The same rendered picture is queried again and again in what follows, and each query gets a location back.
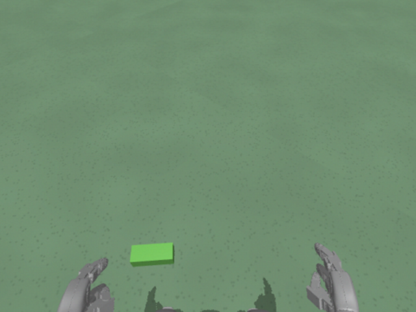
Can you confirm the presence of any right robot hand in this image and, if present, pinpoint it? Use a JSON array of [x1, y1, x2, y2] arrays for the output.
[[306, 243, 359, 312]]

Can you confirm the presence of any carton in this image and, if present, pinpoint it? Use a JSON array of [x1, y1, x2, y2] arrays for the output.
[[130, 242, 174, 267]]

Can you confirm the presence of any left robot hand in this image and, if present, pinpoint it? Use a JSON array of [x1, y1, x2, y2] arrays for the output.
[[57, 258, 114, 312]]

